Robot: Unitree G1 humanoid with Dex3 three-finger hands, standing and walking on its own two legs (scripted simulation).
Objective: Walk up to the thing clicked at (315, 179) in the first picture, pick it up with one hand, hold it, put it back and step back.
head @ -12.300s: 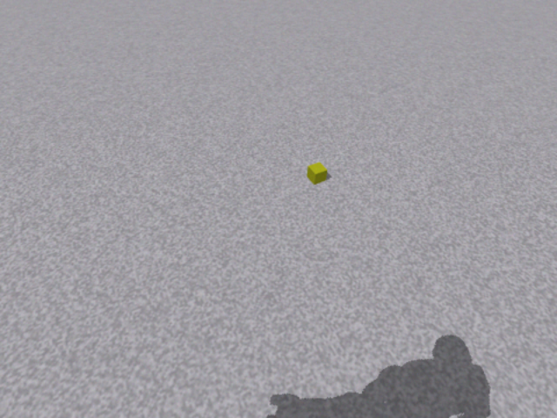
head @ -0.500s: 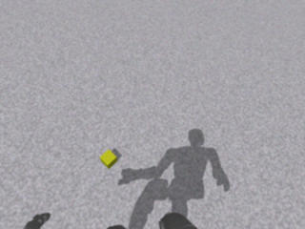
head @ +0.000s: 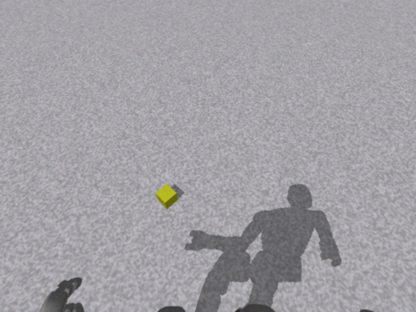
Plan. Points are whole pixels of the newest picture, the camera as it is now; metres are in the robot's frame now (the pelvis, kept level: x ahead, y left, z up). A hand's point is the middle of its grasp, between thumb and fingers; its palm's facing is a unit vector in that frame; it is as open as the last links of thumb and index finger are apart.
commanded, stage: walk up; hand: left
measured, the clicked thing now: (167, 196) +0.69 +0.23 -0.72
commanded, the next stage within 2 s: stand in 1.52 s
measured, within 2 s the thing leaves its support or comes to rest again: neither
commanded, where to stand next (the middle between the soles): +0.32 -0.01 m, yaw -2 degrees
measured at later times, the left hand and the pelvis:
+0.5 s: hand out of the picture -0.08 +0.24 -0.15, palm faces -0.01 -0.92 -0.38, open 7.4 cm; pelvis -0.10 -0.03 +0.00, yaw -3 degrees
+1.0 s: hand out of the picture +0.02 +0.26 -0.14, palm faces +0.01 -0.92 -0.38, open 7.3 cm; pelvis -0.08 -0.02 +0.00, yaw +0 degrees
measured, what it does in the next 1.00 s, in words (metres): steps on the spot: left foot, then right foot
